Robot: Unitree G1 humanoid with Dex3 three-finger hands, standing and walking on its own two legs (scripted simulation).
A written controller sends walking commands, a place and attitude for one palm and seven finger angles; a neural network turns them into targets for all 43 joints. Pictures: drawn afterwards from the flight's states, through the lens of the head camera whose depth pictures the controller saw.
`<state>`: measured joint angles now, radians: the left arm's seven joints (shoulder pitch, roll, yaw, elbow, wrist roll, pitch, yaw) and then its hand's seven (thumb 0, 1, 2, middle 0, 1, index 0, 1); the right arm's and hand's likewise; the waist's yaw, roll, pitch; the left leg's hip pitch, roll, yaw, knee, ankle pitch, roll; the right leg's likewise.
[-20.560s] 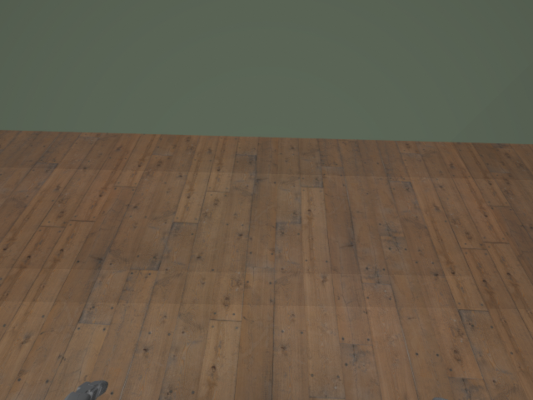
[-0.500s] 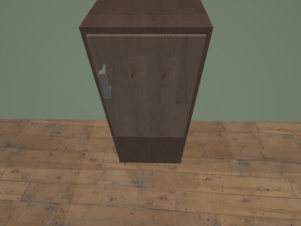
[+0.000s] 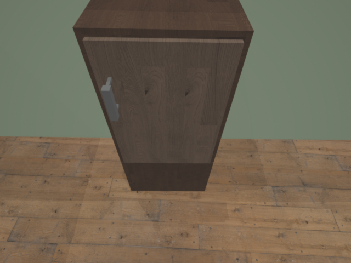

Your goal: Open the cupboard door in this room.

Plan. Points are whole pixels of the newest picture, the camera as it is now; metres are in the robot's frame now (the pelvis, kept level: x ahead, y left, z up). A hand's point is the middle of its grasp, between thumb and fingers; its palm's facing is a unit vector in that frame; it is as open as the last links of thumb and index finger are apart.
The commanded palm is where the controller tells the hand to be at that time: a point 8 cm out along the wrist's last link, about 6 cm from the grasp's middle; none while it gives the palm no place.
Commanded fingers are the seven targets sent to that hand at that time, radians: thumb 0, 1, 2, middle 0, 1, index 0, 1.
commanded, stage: come to a stop and stand still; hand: left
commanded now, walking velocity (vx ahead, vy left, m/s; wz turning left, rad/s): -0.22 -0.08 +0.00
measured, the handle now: (112, 99) +0.54 +0.22 +0.03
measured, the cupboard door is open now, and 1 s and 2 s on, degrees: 0 0 0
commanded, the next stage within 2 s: look again from close up in 1.02 s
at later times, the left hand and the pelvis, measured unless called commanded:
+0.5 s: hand out of the picture +0.06 +0.20 -0.18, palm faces +0.06 -0.97 -0.22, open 7.3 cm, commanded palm none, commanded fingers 0.00 0.90 0.90 -0.20 -0.30 -0.20 -0.30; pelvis +0.02 +0.00 +0.00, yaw +2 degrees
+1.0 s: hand out of the picture +0.02 +0.23 -0.16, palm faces +0.01 -0.97 -0.25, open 7.4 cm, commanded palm none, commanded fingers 0.00 0.90 0.90 -0.20 -0.30 -0.20 -0.30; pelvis -0.01 +0.03 +0.00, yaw +0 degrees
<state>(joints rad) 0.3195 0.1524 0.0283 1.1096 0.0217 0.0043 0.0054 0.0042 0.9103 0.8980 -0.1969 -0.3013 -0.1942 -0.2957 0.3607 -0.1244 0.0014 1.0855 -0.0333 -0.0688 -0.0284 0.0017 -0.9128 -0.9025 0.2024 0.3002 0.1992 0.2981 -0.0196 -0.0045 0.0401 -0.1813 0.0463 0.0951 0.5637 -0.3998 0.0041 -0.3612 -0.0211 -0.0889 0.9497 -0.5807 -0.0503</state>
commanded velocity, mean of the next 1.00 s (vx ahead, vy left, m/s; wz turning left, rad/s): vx -0.06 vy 0.02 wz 0.00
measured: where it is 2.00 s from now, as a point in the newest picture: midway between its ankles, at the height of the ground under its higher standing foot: outside the picture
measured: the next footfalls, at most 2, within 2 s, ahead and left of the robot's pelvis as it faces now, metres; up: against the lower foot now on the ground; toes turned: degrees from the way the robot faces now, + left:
right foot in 0.10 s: +0.07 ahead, -0.10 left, +0.00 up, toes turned -1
left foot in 0.48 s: +0.08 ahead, +0.12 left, +0.00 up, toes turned +4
